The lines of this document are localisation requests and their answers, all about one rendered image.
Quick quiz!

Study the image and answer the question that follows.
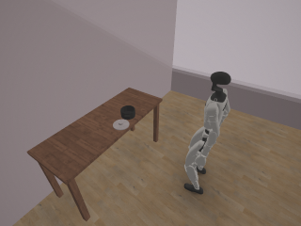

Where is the robot left thigh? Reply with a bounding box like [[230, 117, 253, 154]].
[[185, 139, 207, 170]]

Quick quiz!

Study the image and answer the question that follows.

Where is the robot right forearm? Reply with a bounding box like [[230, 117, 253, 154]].
[[219, 113, 229, 126]]

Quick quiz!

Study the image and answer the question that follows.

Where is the pot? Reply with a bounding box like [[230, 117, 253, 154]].
[[120, 105, 135, 120]]

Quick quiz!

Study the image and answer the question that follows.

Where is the left robot hand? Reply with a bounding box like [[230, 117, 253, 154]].
[[193, 155, 206, 170]]

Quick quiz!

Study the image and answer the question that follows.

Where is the lid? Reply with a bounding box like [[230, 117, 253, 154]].
[[113, 119, 130, 131]]

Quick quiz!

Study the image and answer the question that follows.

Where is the table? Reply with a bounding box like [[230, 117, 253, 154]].
[[27, 88, 163, 221]]

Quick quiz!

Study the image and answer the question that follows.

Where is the robot left foot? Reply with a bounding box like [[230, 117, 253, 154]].
[[184, 183, 204, 195]]

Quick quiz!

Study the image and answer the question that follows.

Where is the left robot upper arm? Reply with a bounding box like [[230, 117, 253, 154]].
[[206, 103, 220, 137]]

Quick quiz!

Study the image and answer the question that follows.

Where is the robot left forearm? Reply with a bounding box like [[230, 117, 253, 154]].
[[199, 132, 217, 158]]

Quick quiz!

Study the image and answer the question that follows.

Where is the right robot upper arm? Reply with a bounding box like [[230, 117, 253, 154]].
[[223, 89, 230, 115]]

